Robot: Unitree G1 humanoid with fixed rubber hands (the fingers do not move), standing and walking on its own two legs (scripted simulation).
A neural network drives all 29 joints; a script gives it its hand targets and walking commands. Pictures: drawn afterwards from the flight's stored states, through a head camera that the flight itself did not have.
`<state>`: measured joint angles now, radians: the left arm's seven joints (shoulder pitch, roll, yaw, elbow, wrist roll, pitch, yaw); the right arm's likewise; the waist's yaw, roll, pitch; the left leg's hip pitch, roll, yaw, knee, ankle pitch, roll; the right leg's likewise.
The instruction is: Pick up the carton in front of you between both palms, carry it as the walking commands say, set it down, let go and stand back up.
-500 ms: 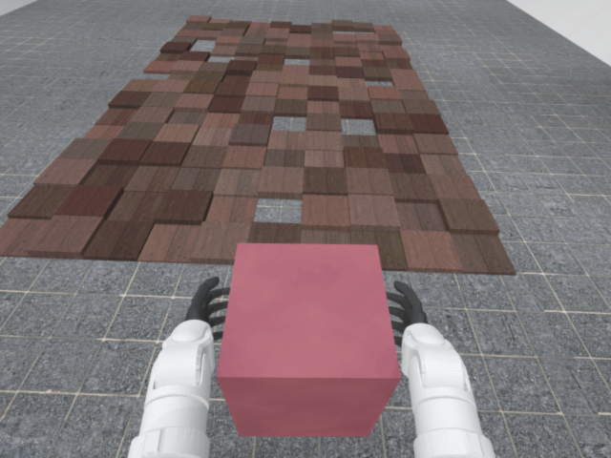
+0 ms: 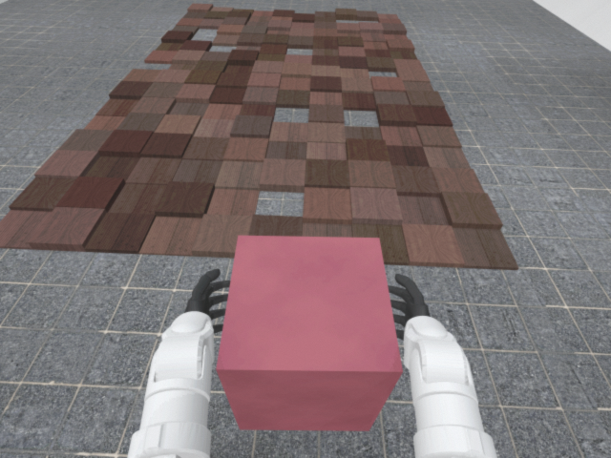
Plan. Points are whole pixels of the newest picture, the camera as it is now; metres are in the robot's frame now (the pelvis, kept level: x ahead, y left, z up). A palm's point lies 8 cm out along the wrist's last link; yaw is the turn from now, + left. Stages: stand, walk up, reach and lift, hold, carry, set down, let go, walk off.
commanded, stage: reach and lift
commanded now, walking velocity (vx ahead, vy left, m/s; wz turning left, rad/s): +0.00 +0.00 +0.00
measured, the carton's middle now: (306, 337) +0.31 +0.00 -0.05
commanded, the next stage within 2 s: hold in 0.42 s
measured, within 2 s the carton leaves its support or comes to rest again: neither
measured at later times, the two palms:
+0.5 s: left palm (193, 323) +0.29 +0.15 +0.04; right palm (416, 327) +0.28 -0.15 +0.04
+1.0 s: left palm (192, 320) +0.28 +0.15 +0.05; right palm (421, 324) +0.28 -0.15 +0.05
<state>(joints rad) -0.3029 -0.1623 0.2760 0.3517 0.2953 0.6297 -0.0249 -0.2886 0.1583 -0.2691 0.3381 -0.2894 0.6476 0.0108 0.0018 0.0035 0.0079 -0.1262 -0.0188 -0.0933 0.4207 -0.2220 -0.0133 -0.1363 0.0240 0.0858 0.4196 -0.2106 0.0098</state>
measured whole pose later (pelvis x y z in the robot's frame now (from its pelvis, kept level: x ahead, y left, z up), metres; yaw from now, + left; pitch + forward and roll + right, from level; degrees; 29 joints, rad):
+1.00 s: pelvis -0.01 +0.00 +0.00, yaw +0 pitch -8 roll +0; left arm -0.32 -0.17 0.27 0.25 0.28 0.74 -0.02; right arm -0.31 0.16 -0.26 0.25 -0.28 0.75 0.01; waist 0.00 0.00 0.04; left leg -0.06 -0.02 -0.09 0.39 -0.20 -0.01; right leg -0.07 0.02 0.09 0.39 -0.18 0.01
